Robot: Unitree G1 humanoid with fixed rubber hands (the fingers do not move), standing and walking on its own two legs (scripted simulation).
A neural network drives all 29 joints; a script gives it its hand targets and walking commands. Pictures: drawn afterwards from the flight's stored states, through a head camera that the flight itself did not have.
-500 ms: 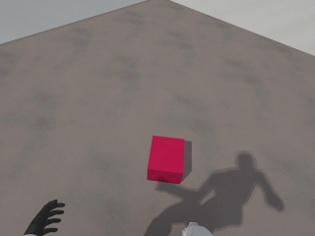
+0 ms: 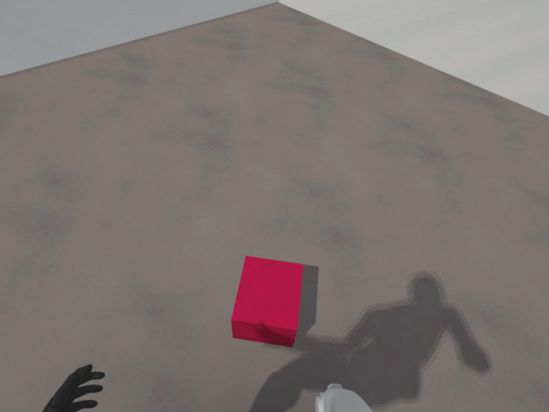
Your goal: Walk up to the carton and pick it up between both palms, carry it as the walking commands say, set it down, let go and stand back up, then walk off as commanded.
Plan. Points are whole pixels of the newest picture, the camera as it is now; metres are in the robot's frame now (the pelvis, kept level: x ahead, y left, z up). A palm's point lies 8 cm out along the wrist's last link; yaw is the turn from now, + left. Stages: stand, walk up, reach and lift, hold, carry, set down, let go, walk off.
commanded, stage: walk up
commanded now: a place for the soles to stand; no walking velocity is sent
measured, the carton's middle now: (268, 300) +0.60 +0.00 -0.66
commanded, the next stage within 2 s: none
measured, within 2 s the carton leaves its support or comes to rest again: neither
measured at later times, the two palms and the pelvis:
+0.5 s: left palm out of the picture +0.15 +0.30 -0.09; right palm out of the picture +0.14 -0.37 -0.07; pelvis +0.05 -0.04 -0.01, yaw +4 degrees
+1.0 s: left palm out of the picture +0.12 +0.30 -0.08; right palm out of the picture +0.16 -0.36 -0.07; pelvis +0.04 -0.04 +0.00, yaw +7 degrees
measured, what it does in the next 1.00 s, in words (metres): steps on the spot: right foot, then left foot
